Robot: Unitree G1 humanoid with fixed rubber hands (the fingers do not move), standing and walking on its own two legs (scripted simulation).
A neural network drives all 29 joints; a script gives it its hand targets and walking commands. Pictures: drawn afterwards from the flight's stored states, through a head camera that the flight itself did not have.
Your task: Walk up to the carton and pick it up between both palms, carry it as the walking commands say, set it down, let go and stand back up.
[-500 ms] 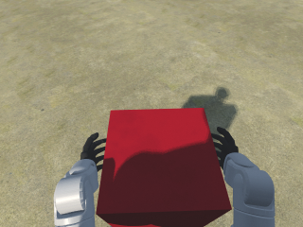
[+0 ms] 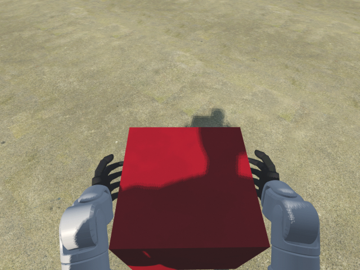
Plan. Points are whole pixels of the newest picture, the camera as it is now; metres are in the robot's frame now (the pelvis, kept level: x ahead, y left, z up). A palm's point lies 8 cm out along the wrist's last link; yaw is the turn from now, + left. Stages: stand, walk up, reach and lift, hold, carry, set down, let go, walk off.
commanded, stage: carry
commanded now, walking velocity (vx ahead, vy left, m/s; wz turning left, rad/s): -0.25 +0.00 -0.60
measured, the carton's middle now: (184, 201) +0.27 +0.01 +0.02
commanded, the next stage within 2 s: none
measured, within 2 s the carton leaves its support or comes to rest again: neither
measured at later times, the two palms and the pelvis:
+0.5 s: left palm out of the picture +0.10 +0.13 +0.08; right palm out of the picture +0.05 -0.20 +0.10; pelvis -0.16 +0.00 +0.01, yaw -9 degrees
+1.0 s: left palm out of the picture +0.03 +0.09 +0.09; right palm out of the picture -0.04 -0.23 +0.10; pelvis -0.24 -0.01 +0.01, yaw -12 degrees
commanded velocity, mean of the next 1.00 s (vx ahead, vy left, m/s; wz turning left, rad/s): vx -0.04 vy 0.00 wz -0.08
